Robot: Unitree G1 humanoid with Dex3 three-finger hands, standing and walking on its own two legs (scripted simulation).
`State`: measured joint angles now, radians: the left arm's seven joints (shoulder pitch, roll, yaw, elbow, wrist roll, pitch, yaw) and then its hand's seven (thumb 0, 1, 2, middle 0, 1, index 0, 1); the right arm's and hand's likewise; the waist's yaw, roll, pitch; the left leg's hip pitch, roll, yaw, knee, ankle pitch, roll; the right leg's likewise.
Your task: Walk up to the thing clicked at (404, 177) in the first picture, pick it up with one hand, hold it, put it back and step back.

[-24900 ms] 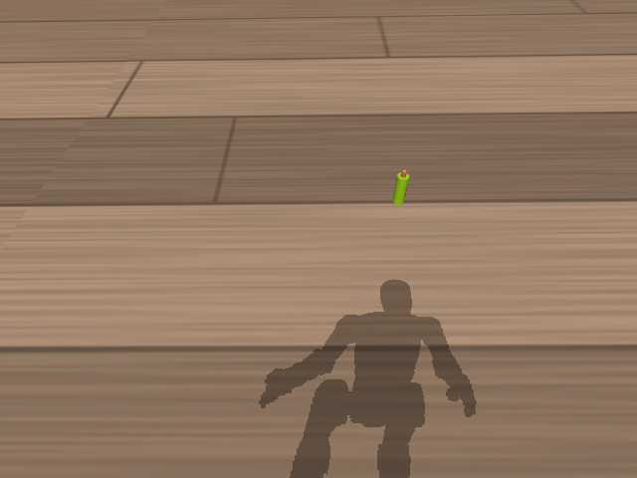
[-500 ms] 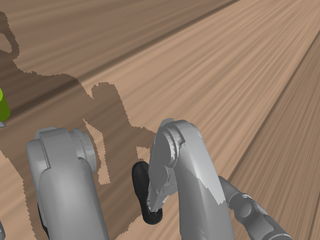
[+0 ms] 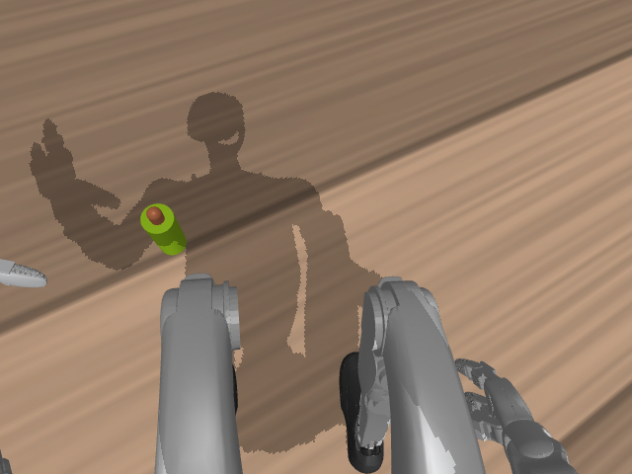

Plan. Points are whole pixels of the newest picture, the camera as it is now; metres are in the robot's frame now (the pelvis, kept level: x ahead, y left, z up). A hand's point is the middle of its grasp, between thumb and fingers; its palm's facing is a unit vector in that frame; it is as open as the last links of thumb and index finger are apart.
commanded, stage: home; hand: left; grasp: from the side
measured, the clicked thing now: (164, 229) +0.43 +0.26 -0.28
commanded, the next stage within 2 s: none
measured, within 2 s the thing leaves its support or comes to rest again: neither
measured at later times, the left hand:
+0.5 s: hand out of the picture +0.26 +0.29 +0.13, palm faces +0.28 -0.86 -0.43, open 17.2 cm
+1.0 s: hand out of the picture +0.24 +0.21 +0.30, palm faces +0.26 -0.92 -0.30, open 17.4 cm
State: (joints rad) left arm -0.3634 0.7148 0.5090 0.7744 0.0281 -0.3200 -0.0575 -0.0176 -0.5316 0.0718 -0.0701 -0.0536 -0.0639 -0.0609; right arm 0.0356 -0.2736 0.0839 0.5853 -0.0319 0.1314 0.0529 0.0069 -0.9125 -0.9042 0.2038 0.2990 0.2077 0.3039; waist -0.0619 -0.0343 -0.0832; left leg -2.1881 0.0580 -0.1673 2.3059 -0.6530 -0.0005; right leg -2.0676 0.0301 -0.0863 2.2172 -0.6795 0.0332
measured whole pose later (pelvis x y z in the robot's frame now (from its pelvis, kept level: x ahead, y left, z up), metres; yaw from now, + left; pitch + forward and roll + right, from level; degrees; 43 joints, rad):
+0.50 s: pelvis +0.05 -0.01 +0.22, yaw +7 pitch +26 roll -3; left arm 0.11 0.36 0.20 0.31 0.00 0.13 0.13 -0.01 -0.49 0.09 -0.07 -0.06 -0.07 -0.06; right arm 0.11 -0.24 0.00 0.51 0.05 0.04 -0.11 0.01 -0.90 -0.90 0.20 0.30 0.21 0.30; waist -0.04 0.01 -0.18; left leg -1.42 0.07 -0.07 1.56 -0.60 -0.04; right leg -1.35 0.00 -0.06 1.53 -0.63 0.00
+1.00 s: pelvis +0.10 +0.01 +0.35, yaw +9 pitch +10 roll -3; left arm 0.49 0.21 -0.02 -0.08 -0.02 0.32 0.18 -0.01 -0.53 0.06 -0.06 -0.05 -0.06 -0.06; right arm 0.30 -0.19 0.03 0.47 0.03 -0.06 -0.20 0.02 -0.90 -0.90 0.20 0.30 0.21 0.30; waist -0.04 0.05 -0.16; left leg -0.71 0.06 -0.03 1.03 -0.50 -0.01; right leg -0.63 -0.01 -0.05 0.95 -0.50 0.03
